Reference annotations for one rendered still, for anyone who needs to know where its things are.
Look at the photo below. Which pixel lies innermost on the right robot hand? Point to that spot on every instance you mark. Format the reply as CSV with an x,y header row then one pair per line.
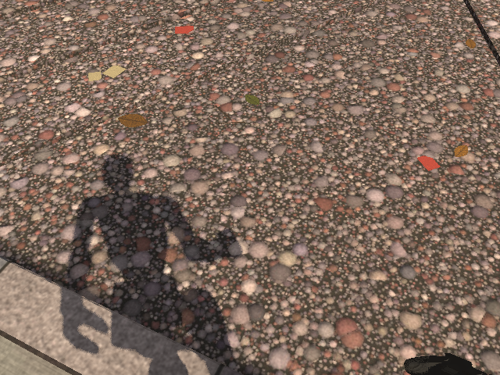
x,y
440,365

